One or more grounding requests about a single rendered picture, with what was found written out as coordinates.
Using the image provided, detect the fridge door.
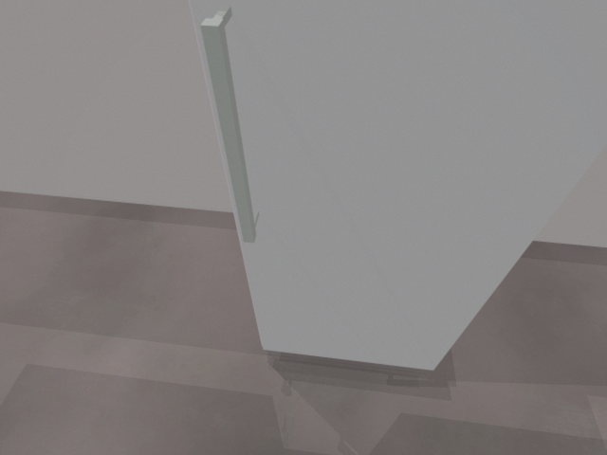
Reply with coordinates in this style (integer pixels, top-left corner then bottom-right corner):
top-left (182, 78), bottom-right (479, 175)
top-left (191, 0), bottom-right (607, 371)

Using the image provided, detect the handle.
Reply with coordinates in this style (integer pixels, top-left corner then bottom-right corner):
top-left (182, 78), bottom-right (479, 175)
top-left (200, 6), bottom-right (259, 243)

